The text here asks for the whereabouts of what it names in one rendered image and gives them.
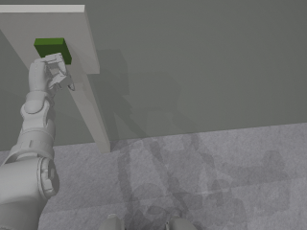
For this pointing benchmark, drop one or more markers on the robot right thigh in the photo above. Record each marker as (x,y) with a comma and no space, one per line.
(179,224)

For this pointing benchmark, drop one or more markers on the left robot upper arm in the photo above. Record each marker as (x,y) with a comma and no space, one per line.
(25,187)

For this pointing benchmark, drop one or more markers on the robot left forearm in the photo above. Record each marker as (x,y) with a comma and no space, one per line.
(38,132)

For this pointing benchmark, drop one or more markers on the panel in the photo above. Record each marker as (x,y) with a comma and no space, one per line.
(22,24)

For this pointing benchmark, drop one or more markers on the right robot shin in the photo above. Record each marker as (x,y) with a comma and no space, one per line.
(175,217)

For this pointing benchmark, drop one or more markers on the button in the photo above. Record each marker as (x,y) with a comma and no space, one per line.
(50,46)

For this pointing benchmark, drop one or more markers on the robot left hand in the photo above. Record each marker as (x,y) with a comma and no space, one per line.
(40,77)

